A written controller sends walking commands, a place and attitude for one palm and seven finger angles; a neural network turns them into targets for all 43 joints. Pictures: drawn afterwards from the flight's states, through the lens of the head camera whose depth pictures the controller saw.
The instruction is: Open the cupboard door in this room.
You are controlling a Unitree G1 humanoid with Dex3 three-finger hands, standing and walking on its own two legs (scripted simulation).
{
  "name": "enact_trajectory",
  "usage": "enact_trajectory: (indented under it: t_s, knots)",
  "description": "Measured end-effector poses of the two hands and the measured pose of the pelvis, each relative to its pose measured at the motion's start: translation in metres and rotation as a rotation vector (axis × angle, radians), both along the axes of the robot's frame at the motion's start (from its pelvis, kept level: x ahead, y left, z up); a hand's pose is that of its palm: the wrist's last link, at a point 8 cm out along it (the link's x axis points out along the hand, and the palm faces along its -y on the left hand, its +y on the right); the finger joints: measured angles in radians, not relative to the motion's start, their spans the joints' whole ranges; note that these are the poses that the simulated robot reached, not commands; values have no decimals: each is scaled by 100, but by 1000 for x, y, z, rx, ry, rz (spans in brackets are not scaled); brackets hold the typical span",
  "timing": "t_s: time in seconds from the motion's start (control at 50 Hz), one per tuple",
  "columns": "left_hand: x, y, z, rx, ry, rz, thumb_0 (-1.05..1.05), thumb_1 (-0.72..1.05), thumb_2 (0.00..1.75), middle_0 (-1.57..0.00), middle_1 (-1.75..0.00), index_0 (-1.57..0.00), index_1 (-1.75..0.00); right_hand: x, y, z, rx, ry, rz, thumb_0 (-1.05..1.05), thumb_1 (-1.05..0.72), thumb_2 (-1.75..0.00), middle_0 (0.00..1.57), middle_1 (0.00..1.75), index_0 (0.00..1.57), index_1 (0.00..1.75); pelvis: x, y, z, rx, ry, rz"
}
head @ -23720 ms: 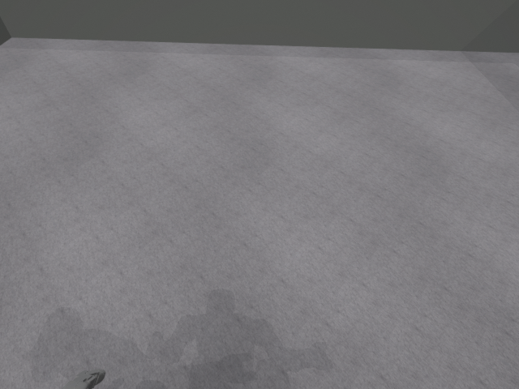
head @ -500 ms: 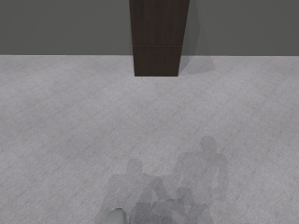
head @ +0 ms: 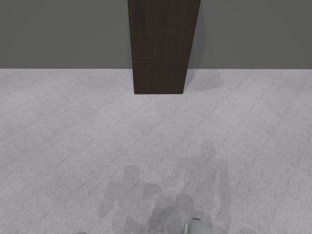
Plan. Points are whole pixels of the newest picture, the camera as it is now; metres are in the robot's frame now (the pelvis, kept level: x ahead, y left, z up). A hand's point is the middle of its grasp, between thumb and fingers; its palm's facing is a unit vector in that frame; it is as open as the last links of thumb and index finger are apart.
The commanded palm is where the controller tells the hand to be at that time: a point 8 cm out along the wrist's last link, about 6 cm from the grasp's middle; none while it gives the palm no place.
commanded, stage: turn or walk to find it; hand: left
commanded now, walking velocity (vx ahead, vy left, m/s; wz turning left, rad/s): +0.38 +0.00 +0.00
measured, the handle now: (137, 2) +1.35 +0.17 +0.04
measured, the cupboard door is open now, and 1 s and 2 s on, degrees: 0 0 0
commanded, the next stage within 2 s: stand and wait in 0.10 s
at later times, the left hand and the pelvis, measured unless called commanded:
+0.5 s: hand (115, 209) +0.22 +0.14 -0.17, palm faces +0.05 -0.97 -0.24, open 7.2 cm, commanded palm none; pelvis +0.18 -0.06 -0.01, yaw +0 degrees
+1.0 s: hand (113, 211) +0.22 +0.14 -0.18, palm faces +0.01 -0.99 -0.16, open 7.4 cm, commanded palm none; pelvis +0.24 -0.02 +0.00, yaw -2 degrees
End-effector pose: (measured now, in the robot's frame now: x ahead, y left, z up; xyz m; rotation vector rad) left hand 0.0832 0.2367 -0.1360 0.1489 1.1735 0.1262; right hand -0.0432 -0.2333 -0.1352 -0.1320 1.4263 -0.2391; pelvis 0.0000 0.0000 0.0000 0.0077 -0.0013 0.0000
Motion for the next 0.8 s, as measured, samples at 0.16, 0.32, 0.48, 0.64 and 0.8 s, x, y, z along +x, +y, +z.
enact_trajectory:
  t_s: [0.16,0.32,0.48,0.64,0.8]
  knots:
    - [146,-45,-1,33,-99,-118,1,91,90,-19,-29,-20,-30,5,-1,-22,103,206,-104,1,-91,-90,20,30,20,30,87,-35,-20,16,7,-14]
    - [158,-79,-1,28,-42,-48,0,91,90,-20,-29,-20,-30,132,-41,-32,100,98,-21,1,-91,-90,20,30,20,30,142,-60,-13,14,-21,0]
    - [132,-55,1,64,85,48,-1,94,90,-20,-29,-20,-30,279,-56,-17,38,-177,96,1,-92,-90,20,30,19,30,176,-57,-5,-8,-17,3]
    - [117,-52,-25,-25,188,104,0,92,90,-20,-29,-20,-30,334,-28,-2,9,-248,160,0,-92,-90,20,30,19,30,208,-38,-8,-23,-39,-4]
    - [111,-60,-17,-60,275,72,1,91,90,-20,-29,-20,-30,337,-13,-1,18,-212,110,-1,-94,-90,20,30,20,30,227,-24,0,-13,-20,-21]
